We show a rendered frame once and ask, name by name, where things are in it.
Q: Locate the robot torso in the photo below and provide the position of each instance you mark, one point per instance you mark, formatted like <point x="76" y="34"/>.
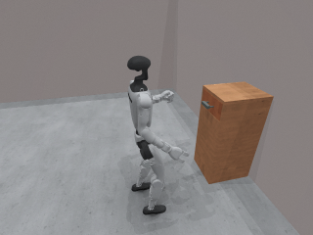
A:
<point x="133" y="102"/>

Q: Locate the handle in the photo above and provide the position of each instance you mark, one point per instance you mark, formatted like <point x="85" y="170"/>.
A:
<point x="206" y="105"/>

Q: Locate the right robot foot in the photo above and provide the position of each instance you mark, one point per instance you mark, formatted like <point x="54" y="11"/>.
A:
<point x="157" y="209"/>

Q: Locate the cabinet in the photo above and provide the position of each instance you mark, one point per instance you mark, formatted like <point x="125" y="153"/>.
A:
<point x="225" y="148"/>

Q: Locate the right robot hand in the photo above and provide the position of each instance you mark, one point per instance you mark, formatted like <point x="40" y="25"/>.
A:
<point x="176" y="152"/>

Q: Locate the robot left forearm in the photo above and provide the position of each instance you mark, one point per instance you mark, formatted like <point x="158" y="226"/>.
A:
<point x="157" y="98"/>

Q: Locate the drawer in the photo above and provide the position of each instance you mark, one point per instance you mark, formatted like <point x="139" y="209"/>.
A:
<point x="212" y="101"/>

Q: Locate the left robot hand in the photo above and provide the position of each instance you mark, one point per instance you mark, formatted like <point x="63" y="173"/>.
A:
<point x="167" y="96"/>

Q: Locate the right robot upper arm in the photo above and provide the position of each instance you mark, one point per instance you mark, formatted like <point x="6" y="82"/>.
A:
<point x="144" y="104"/>

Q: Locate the robot right forearm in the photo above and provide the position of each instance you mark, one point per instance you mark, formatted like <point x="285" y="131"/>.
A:
<point x="150" y="137"/>

